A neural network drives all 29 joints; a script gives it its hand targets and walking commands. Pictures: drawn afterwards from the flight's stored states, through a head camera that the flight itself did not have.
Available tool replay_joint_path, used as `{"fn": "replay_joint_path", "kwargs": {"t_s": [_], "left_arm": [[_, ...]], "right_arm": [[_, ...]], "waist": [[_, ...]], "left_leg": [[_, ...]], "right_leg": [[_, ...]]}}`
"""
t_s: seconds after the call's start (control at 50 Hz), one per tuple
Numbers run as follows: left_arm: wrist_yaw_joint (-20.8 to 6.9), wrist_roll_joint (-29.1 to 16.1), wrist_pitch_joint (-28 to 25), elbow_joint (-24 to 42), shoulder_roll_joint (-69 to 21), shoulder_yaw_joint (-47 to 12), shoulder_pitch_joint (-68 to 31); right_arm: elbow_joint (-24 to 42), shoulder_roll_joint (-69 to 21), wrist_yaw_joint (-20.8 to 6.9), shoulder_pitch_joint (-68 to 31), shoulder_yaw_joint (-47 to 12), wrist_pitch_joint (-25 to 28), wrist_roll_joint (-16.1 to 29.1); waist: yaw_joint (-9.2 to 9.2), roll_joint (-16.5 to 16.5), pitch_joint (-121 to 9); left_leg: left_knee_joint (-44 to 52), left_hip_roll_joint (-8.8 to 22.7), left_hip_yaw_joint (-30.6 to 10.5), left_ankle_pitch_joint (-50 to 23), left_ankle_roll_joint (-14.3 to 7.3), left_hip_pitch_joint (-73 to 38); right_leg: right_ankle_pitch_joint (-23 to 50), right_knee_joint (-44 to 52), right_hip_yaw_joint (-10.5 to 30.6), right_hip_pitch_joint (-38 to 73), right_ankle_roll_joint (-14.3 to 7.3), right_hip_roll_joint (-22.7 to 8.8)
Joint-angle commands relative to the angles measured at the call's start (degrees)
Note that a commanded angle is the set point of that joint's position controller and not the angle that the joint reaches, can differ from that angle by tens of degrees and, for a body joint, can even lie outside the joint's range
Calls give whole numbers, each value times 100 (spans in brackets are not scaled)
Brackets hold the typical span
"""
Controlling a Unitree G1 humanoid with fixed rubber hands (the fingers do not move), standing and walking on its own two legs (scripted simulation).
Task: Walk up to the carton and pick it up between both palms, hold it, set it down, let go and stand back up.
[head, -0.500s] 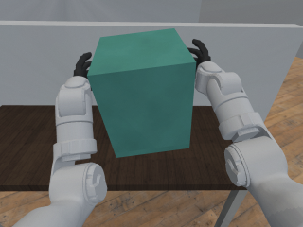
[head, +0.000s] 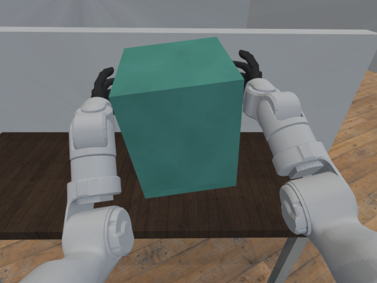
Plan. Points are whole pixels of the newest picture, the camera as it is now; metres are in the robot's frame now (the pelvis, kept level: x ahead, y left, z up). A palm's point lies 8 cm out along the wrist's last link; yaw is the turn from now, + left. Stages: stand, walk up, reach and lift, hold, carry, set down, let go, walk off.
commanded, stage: hold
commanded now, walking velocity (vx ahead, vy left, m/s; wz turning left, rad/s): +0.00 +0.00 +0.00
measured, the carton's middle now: (180, 117) +0.38 +0.00 +0.23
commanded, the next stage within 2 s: set down in 1.98 s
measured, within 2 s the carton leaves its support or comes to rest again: neither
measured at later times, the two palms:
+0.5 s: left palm (101, 104) +0.37 +0.15 +0.28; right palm (250, 86) +0.36 -0.14 +0.30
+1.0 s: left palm (102, 105) +0.37 +0.15 +0.28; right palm (251, 87) +0.36 -0.14 +0.30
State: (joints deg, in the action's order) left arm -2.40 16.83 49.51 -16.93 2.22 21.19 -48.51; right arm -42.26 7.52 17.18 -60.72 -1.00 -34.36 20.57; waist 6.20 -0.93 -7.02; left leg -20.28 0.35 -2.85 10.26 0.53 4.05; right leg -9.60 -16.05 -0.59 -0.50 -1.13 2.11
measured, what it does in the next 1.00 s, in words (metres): stands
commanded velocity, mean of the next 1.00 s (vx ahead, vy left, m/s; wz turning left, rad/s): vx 0.00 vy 0.00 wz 0.00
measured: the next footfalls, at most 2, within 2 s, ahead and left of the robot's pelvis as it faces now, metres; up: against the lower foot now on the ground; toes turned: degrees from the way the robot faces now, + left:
none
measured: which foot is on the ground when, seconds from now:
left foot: down 0.00-1.00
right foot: down 0.00-1.00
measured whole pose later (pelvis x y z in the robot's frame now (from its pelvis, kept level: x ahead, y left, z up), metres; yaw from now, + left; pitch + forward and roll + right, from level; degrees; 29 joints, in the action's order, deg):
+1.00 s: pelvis +0.00 +0.00 +0.00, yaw +0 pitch -6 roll -1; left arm -2.2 16.6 49.2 -17.8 2.4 21.1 -48.9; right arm -43.0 7.6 17.1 -61.1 -1.0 -34.3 20.5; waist 6.2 -1.0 -7.3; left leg -20.2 0.3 -3.1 10.1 0.5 4.4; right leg -9.6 -16.0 -0.5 -0.7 -1.2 2.2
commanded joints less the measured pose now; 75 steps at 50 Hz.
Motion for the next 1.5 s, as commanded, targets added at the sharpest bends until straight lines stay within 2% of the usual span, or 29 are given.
{"fn": "replay_joint_path", "kwargs": {"t_s": [0.0,0.22,0.6,1.1,1.18,1.36,1.48], "left_arm": [[-806,-1072,-491,601,-2969,-2307,-4654],[-827,-1076,-527,459,-2944,-2244,-4701],[-798,-1101,-516,597,-2999,-2323,-4672],[-806,-1085,-513,554,-2972,-2296,-4664],[-801,-1015,-445,673,-2910,-2179,-4602],[-774,-1122,-479,670,-3021,-2270,-4777],[-777,-1060,-476,499,-2957,-2162,-4700]], "right_arm": [[1407,-3685,-769,-3644,-1170,65,797],[1303,-3669,-756,-3693,-1095,79,777],[1380,-3641,-767,-3650,-1141,81,825],[1389,-3669,-753,-3661,-1149,65,821],[1244,-3605,-783,-3429,-1211,-16,958],[1522,-3684,-795,-3668,-1186,45,931],[1401,-3693,-782,-3634,-1179,24,883]], "waist": [[-5,270,-1610],[14,274,-1624],[28,332,-1658],[21,282,-1641],[1,340,-1546],[18,338,-1698],[-19,247,-1617]], "left_leg": [[233,-241,174,-1019,210,-205],[245,-251,172,-934,202,-155],[203,-231,154,-1133,248,-227],[215,-245,157,-1048,216,-216],[227,-225,167,-1236,239,-269],[197,-236,171,-1114,232,-252],[239,-247,188,-943,172,-182]], "right_leg": [[1142,88,-12,413,418,152],[1112,100,0,409,417,128],[1173,80,-15,417,401,159],[1207,87,2,412,425,140],[1215,78,33,497,379,197],[1089,64,34,401,370,198],[1018,89,63,395,395,162]]}}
